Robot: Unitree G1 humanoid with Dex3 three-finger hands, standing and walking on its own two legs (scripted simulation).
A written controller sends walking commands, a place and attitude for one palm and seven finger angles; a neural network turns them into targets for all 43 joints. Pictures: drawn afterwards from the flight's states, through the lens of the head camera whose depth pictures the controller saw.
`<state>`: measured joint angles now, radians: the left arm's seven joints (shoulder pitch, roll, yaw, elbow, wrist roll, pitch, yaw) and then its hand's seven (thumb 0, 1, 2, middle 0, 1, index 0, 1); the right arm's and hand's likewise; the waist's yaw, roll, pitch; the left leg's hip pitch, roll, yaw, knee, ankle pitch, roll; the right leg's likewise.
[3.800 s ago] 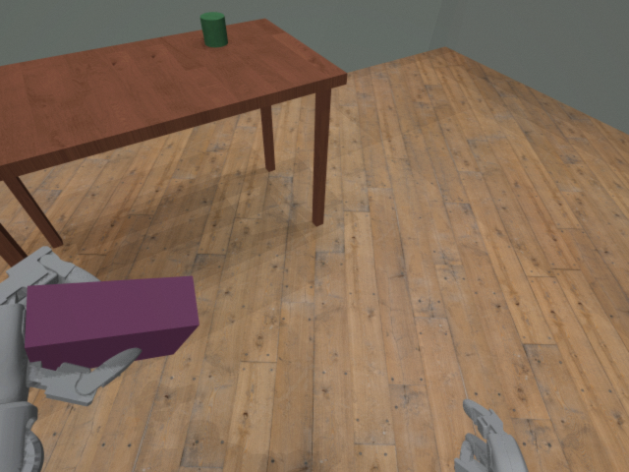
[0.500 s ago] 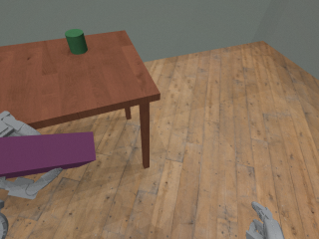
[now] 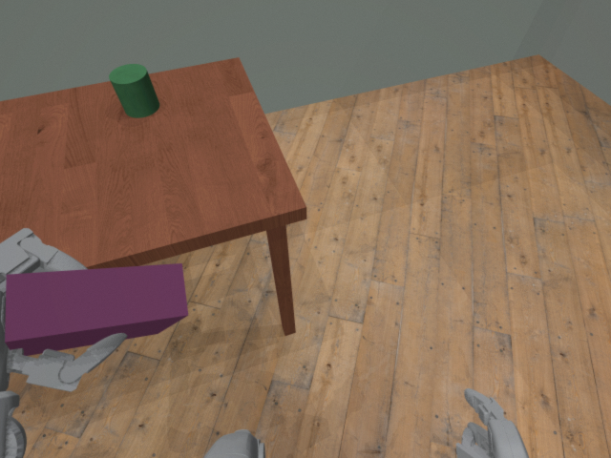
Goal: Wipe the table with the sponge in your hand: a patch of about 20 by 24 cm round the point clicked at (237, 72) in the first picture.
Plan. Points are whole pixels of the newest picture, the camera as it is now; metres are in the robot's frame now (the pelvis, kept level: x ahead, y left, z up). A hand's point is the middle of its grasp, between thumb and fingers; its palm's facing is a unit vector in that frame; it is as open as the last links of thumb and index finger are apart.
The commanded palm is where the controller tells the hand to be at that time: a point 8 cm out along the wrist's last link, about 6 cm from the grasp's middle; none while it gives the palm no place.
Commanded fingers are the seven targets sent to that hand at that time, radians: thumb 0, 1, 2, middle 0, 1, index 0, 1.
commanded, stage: take the last steps up to it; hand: left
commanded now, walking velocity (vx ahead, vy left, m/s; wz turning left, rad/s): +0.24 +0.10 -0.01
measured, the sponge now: (124, 307) +0.24 +0.19 +0.14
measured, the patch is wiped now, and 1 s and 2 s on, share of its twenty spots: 0.00 0.00 0.00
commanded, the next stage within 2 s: come to a stop and stand still in 0.38 s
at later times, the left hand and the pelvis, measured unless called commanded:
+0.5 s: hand (113, 215) +0.33 +0.23 +0.16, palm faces +0.39 -0.78 -0.49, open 9.3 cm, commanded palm +0.27 +0.27 +0.18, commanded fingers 0.00 0.10 1.30 -1.20 -1.60 -1.20 -1.60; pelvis +0.11 -0.01 -0.01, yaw +0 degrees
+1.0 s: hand (117, 204) +0.34 +0.22 +0.17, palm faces +0.36 -0.83 -0.43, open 9.3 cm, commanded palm +0.29 +0.27 +0.18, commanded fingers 0.00 0.10 1.30 -1.20 -1.60 -1.20 -1.60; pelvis +0.12 -0.01 -0.01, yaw -2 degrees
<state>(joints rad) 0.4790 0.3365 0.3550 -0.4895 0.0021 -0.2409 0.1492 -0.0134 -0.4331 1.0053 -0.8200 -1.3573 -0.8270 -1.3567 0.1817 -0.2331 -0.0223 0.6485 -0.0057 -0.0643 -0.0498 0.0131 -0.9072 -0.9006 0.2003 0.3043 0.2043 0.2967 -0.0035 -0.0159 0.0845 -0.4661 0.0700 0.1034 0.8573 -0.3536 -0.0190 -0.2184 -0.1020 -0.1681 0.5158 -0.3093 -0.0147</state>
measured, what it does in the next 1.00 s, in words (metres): walks ahead: left foot, then right foot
